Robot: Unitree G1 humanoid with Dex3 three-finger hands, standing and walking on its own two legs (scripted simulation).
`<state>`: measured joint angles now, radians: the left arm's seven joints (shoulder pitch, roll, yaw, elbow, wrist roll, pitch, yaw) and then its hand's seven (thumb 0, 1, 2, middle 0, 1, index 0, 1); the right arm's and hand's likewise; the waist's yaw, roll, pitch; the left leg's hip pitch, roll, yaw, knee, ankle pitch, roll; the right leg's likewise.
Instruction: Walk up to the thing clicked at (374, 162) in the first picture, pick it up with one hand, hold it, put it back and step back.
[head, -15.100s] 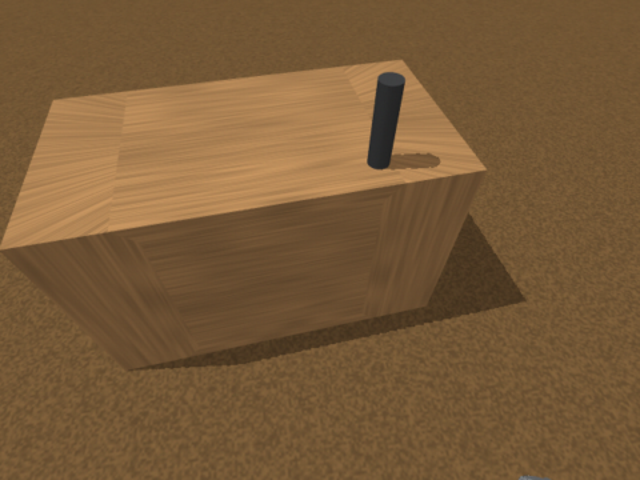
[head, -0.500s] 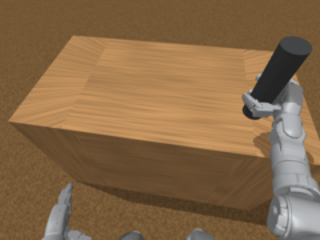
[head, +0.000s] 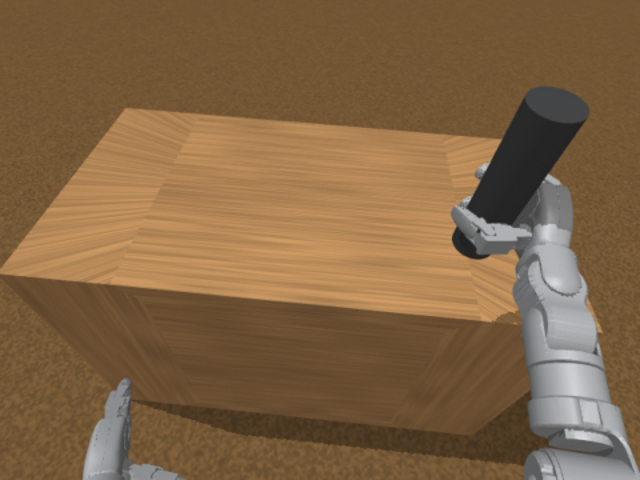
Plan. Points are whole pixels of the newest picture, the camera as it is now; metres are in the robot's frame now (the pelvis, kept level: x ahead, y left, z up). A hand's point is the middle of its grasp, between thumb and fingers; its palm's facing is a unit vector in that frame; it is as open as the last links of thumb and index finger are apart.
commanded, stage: lift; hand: right
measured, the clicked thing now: (506, 187) +0.37 -0.18 +0.20
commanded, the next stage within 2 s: hold in 0.46 s
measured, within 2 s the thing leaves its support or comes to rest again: neither
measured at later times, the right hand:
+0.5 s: hand (494, 211) +0.35 -0.17 +0.18, palm faces +0.19 +0.98 +0.01, open 8.2 cm
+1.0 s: hand (506, 200) +0.34 -0.17 +0.20, palm faces +0.18 +0.98 +0.00, open 8.2 cm
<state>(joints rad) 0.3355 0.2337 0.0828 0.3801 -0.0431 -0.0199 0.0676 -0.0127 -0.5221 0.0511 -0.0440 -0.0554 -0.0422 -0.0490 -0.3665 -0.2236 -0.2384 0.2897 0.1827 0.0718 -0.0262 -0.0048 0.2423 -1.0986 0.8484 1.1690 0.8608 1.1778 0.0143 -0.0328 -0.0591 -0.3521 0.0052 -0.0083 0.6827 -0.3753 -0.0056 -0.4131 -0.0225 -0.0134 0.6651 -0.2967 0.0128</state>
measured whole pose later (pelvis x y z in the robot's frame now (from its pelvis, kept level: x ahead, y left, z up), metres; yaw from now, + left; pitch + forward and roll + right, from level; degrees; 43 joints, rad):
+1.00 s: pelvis +0.00 +0.00 +0.01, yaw -1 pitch -2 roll +0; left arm 0.24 0.22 0.11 0.60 -0.03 -0.10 0.07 -0.01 -0.52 0.05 -0.05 -0.06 -0.05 -0.05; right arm -0.27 -0.20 -0.23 -0.03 0.20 0.36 -0.02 0.00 0.24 -1.11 0.84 1.18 0.86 1.19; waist -0.01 -0.06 -0.03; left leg -0.18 0.01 0.01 0.53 -0.32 0.00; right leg -0.24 -0.01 0.00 0.50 -0.23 0.02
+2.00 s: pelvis +0.01 +0.01 +0.02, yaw -1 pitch -2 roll -1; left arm 0.23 0.23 0.12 0.67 -0.04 -0.12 0.06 -0.01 -0.52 0.05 -0.05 -0.06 -0.05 -0.05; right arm -0.22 -0.21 -0.26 -0.10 0.20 0.38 -0.01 0.00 0.24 -1.11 0.84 1.18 0.85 1.19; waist -0.01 -0.06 -0.03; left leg -0.15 0.01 0.02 0.50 -0.32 0.01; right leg -0.22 -0.02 0.01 0.48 -0.23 0.03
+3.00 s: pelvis +0.01 +0.01 +0.02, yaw -1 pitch -2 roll -1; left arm 0.23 0.23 0.11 0.62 -0.03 -0.13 0.07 -0.01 -0.52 0.05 -0.05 -0.06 -0.05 -0.05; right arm -0.23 -0.20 -0.25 -0.08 0.21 0.38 -0.03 0.00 0.25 -1.12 0.84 1.19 0.85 1.19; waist 0.00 -0.05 -0.02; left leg -0.15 0.00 0.01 0.50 -0.31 0.01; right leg -0.21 -0.02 0.00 0.47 -0.22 0.02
